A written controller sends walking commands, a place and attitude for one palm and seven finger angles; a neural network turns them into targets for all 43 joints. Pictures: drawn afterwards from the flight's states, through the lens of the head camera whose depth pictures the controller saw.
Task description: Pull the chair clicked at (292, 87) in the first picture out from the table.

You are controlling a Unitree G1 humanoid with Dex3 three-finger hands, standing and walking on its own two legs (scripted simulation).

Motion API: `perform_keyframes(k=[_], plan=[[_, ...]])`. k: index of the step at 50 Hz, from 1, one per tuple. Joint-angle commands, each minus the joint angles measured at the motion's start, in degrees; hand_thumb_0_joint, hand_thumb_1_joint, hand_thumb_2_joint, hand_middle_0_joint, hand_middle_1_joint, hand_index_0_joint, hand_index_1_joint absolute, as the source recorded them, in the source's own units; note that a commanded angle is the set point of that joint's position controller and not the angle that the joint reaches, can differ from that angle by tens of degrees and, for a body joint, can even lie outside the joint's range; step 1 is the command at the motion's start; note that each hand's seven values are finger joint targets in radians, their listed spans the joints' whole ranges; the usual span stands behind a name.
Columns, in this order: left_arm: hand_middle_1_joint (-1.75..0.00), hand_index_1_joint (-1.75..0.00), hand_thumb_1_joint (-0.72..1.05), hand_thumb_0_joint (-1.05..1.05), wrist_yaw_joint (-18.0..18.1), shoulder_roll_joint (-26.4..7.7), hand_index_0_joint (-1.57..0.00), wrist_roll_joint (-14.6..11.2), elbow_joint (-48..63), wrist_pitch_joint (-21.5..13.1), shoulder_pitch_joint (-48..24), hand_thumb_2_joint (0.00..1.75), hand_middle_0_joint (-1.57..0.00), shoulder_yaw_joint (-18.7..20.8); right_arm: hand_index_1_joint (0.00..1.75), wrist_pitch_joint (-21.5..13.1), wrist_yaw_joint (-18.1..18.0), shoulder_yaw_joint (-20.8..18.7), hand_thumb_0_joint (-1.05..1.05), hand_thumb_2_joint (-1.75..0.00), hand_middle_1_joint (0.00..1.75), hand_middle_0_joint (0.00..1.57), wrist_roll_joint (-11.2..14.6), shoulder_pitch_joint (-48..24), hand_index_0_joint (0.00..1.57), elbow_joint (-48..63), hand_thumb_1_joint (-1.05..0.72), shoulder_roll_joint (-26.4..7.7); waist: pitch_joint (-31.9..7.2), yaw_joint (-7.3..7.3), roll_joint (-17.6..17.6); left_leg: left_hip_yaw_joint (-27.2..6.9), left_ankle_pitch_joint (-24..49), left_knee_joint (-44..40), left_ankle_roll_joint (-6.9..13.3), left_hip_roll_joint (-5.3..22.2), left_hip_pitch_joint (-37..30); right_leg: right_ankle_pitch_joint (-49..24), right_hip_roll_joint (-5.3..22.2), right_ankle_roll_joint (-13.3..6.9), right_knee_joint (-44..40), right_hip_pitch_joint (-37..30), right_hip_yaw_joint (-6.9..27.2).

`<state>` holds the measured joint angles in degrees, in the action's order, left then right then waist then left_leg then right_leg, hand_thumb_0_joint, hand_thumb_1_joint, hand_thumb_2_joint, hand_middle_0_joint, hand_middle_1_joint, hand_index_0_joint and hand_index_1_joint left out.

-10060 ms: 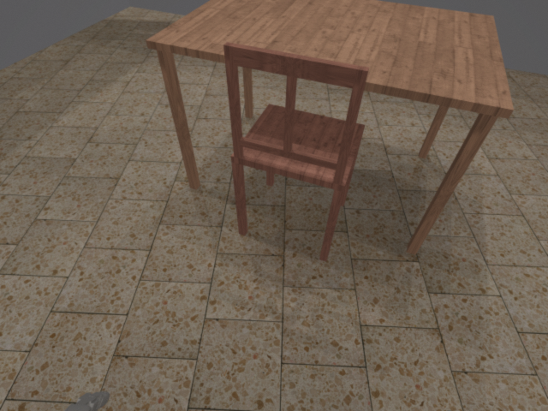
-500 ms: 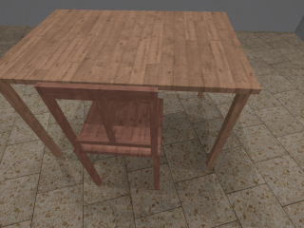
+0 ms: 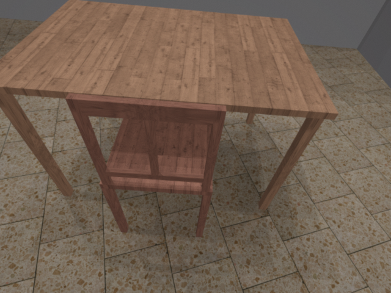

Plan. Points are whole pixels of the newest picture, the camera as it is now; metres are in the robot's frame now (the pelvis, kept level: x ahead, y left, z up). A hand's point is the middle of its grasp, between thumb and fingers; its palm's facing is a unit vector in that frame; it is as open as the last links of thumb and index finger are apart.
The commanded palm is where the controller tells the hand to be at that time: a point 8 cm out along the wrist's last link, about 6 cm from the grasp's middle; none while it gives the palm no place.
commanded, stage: look again from close up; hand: left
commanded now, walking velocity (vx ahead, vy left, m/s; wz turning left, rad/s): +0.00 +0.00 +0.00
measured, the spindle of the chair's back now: (152, 149) +0.52 +0.16 -0.09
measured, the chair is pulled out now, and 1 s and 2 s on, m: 0.00 0.00 0.00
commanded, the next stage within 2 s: shuffle to correct the standing spot in 1.32 s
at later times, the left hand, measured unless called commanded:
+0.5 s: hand out of the picture -0.05 +0.15 -0.17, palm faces +0.02 -0.99 -0.17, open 7.4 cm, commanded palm none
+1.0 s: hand out of the picture +0.00 +0.13 -0.17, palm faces -0.01 -0.98 -0.17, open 7.4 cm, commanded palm none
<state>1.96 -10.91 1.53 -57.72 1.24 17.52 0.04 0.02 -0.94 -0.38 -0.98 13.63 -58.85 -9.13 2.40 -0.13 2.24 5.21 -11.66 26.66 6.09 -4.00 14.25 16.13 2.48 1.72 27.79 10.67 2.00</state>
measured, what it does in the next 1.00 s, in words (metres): stands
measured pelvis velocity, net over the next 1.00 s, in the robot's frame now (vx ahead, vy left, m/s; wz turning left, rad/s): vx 0.00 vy -0.03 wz -0.01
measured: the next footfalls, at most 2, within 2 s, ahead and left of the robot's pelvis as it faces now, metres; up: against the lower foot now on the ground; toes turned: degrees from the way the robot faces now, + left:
none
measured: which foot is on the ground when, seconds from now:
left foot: down 0.00-1.00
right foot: down 0.00-1.00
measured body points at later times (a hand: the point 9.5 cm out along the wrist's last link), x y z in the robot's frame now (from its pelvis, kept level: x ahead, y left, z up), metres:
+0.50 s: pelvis -0.01 -0.01 +0.00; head +0.01 -0.01 +0.45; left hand -0.05 +0.20 -0.16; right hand +0.00 -0.24 -0.16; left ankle +0.03 +0.05 -0.74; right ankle -0.01 -0.16 -0.74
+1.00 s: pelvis +0.00 -0.03 +0.00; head +0.02 -0.03 +0.45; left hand +0.00 +0.18 -0.16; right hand +0.00 -0.25 -0.16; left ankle +0.03 +0.05 -0.74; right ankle -0.01 -0.16 -0.74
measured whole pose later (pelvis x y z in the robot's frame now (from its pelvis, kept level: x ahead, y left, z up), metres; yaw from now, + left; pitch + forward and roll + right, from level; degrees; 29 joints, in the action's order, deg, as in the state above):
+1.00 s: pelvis +0.00 -0.03 +0.00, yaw -1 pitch -1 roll +0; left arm 2.2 -7.7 1.0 -63.1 -0.7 17.0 -0.3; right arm 0.0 -1.0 -0.1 -0.6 14.6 -65.4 -8.1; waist 2.3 0.8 0.3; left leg 4.8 -10.9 25.0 3.0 -1.4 13.5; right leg 15.1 -0.1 0.5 26.0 10.2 1.8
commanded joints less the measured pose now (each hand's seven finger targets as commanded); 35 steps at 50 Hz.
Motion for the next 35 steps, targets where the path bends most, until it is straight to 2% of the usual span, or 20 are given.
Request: perform_keyframes(k=[1,6,7,8,10,14,16,27,29,35], plan=[[-0.3,-0.3,0.9,0.0,0.52,-4.04,-0.2,-0.11,0.1,-1.0,5.58,0.9,-0.2,0.55,0.3,-0.73,-0.55,-1.83,0.0,-0.9,0.3,0.2,0.2,1.03,0.2,2.06,-0.9,-8.29,0.76,-0.46,-4.64,-14.58,-9.41,-13.56,-2.43,12.27,-1.36,-0.66,1.66,-1.87,-2.1,3.23,-0.79],[-0.3,-0.3,0.9,0.0,0.58,-3.37,-0.2,-0.12,-1.79,-1.06,7.11,0.9,-0.2,0.33,0.3,-0.45,-0.5,-1.79,0.0,-0.9,0.3,0.2,0.38,1.96,0.2,0.29,-0.9,-7.94,1.36,-0.29,-5.06,-14.08,-11.09,-14.45,-2.91,12.02,-1.36,-0.72,1.87,-1.8,-2.82,3.39,-0.65],[-0.3,-0.3,0.9,0.0,0.6,-3.44,-0.2,-0.12,-2.04,-1.03,7.22,0.9,-0.2,0.3,0.3,-0.32,-0.48,-1.74,0.0,-0.9,0.3,0.2,0.46,1.93,0.2,0.0,-0.9,-7.8,2.34,-0.4,-4.02,-14.19,-11.92,-14.75,-2.86,12.09,-0.8,-0.37,1.79,-1.83,-3.08,3.53,-0.66],[-0.3,-0.3,0.9,0.0,0.62,-3.04,-0.2,-0.1,-2.47,-1.03,7.74,0.9,-0.2,0.3,0.3,-0.32,-0.5,-1.78,0.0,-0.9,0.3,0.2,0.42,2.11,0.2,-0.26,-0.9,-7.81,1.61,-0.29,-4.75,-14.05,-11.83,-14.88,-3.06,12.02,-1.52,-0.42,1.87,-1.84,-3.01,3.67,-0.58],[-0.3,-0.3,0.9,0.0,0.68,-2.86,-0.2,-0.14,-3.16,-1.13,8.31,0.9,-0.2,0.19,0.3,-0.21,-0.45,-1.72,0.0,-0.9,0.3,0.2,0.48,2.47,0.2,-0.94,-0.9,-7.46,1.99,-0.3,-3.7,-13.6,-12.24,-14.52,-3.0,11.74,-1.11,-0.48,2.03,-1.82,-3.53,3.61,-0.23],[-0.3,-0.3,0.9,0.0,0.78,-2.3,-0.2,-0.17,-4.06,-1.51,8.64,0.9,-0.2,0.13,0.3,-0.18,-0.38,-1.65,0.0,-0.9,0.3,0.2,0.52,3.04,0.2,-1.89,-0.9,-6.68,1.77,-0.05,-2.03,-12.48,-9.82,-12.78,-2.99,10.77,-1.92,-1.32,2.4,-2.19,-4.77,4.29,0.95],[-0.3,-0.3,0.9,0.0,0.83,-2.02,-0.2,-0.24,-4.48,-1.63,8.7,0.9,-0.2,0.16,0.3,-0.18,-0.38,-1.66,0.0,-0.9,0.3,0.2,0.52,3.38,0.2,-2.34,-0.9,-6.41,1.57,0.16,-2.78,-12.14,-9.35,-12.42,-3.1,10.63,-2.63,-1.24,2.45,-2.22,-4.9,4.94,1.07],[-0.3,-0.3,0.9,0.0,0.86,-1.77,-0.2,-0.28,-4.98,-2.16,7.87,0.9,-0.2,0.18,0.3,-0.05,-0.2,-1.37,0.0,-0.9,0.3,0.2,0.59,3.55,0.2,-3.44,-0.9,-5.14,3.24,0.34,-1.23,-10.54,-8.13,-9.75,-3.38,9.5,-1.53,0.66,2.7,-2.66,-6.92,7.04,2.98],[-0.3,-0.3,0.9,0.0,0.85,-1.51,-0.2,-0.31,-4.97,-2.25,7.61,0.9,-0.2,0.26,0.3,-0.16,-0.22,-1.34,0.0,-0.9,0.3,0.2,0.45,3.56,0.2,-3.48,-0.9,-4.9,2.69,0.46,-2.21,-10.25,-6.98,-9.2,-3.5,9.3,-1.98,0.04,2.84,-2.78,-6.86,7.13,3.24],[-0.3,-0.3,0.9,0.0,0.83,-1.81,-0.2,-0.53,-4.71,-2.66,6.4,0.9,-0.2,0.28,0.3,-0.43,-0.24,-1.04,0.0,-0.9,0.3,0.2,0.45,3.49,0.2,-3.83,-0.9,-4.34,1.27,0.57,-1.37,-8.77,-1.23,-6.72,-3.83,8.76,-3.58,-3.32,3.44,-3.12,-7.15,6.48,4.41]])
